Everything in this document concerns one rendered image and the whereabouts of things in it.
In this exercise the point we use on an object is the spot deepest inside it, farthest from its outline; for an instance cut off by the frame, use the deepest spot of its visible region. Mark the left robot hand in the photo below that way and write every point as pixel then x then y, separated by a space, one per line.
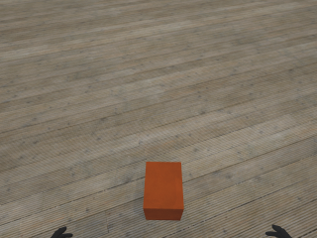
pixel 58 233

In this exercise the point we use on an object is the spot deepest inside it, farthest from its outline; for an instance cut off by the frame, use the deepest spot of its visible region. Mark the carton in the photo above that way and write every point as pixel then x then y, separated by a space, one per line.
pixel 163 191

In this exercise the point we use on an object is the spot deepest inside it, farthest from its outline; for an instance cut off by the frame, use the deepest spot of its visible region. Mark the right robot hand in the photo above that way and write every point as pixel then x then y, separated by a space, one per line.
pixel 280 232

